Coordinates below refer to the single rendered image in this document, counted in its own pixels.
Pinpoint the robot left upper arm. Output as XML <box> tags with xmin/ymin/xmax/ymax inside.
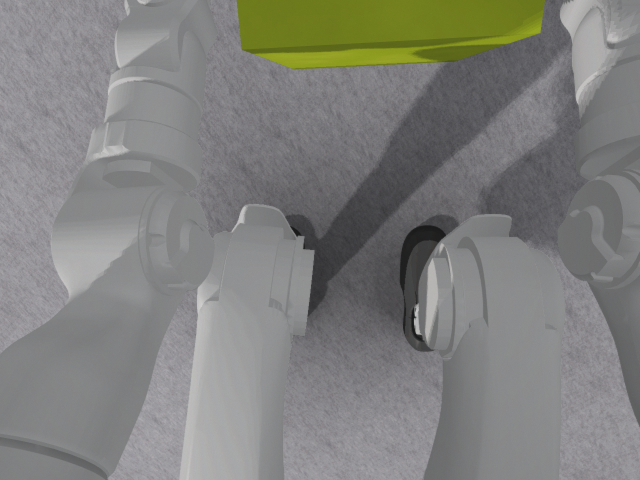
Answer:
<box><xmin>0</xmin><ymin>185</ymin><xmax>215</xmax><ymax>480</ymax></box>

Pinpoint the carton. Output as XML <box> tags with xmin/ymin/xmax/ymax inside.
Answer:
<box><xmin>237</xmin><ymin>0</ymin><xmax>545</xmax><ymax>70</ymax></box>

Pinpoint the robot right upper arm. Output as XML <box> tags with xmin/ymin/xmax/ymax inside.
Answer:
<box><xmin>557</xmin><ymin>169</ymin><xmax>640</xmax><ymax>427</ymax></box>

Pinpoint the robot left foot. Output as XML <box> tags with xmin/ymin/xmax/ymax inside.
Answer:
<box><xmin>290</xmin><ymin>226</ymin><xmax>305</xmax><ymax>249</ymax></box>

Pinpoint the right robot forearm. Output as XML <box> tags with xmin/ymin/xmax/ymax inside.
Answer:
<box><xmin>560</xmin><ymin>0</ymin><xmax>640</xmax><ymax>181</ymax></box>

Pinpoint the left robot forearm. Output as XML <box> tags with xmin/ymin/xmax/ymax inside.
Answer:
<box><xmin>51</xmin><ymin>0</ymin><xmax>217</xmax><ymax>268</ymax></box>

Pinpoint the left robot shin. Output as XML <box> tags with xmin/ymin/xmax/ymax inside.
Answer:
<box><xmin>197</xmin><ymin>204</ymin><xmax>297</xmax><ymax>314</ymax></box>

